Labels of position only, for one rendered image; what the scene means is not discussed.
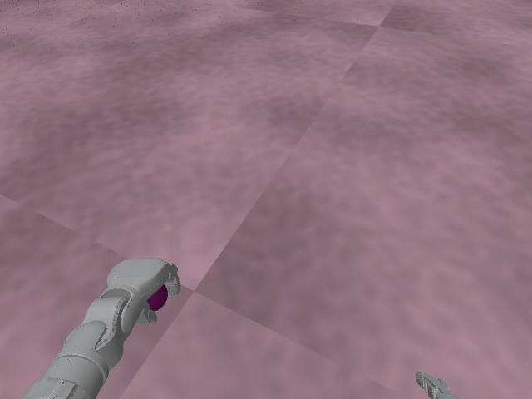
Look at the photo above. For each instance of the left robot arm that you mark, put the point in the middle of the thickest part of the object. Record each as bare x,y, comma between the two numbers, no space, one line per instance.
91,350

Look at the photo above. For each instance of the left robot hand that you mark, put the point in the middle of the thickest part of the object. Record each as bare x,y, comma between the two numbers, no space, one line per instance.
146,276

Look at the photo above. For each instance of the right robot hand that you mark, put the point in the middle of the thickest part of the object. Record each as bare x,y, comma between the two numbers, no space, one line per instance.
435,388

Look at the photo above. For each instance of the ball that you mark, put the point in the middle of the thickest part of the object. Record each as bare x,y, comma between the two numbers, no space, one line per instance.
158,299

